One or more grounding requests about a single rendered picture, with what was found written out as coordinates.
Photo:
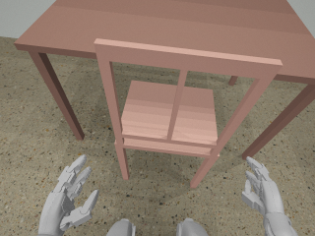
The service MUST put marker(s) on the chair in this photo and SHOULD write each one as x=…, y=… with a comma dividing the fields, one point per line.
x=173, y=118

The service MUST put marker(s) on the robot right shin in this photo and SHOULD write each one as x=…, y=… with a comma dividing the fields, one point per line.
x=188, y=219

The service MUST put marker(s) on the robot right forearm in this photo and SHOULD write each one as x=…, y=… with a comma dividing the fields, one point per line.
x=278, y=224

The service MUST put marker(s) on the right robot hand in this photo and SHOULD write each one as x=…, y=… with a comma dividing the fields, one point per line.
x=267, y=197

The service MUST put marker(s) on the left robot hand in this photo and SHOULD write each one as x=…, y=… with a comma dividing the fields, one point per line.
x=53, y=219

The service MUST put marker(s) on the table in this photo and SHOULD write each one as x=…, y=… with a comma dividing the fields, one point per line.
x=257, y=28

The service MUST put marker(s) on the robot left thigh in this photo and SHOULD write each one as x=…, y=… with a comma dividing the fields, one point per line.
x=122, y=228

